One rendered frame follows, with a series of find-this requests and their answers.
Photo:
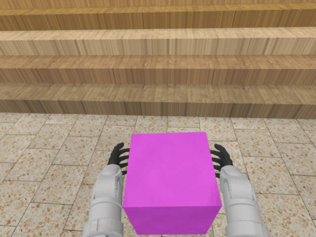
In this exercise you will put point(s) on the right robot hand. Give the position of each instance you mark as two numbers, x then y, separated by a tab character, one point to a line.
224	158

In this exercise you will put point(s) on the left robot forearm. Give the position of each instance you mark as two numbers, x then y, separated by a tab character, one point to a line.
104	218

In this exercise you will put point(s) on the left robot hand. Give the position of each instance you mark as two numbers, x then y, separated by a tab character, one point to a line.
115	159

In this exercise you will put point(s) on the right robot forearm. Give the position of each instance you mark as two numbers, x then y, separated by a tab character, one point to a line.
241	205

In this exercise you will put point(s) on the carton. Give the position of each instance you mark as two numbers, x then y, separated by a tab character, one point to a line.
171	187

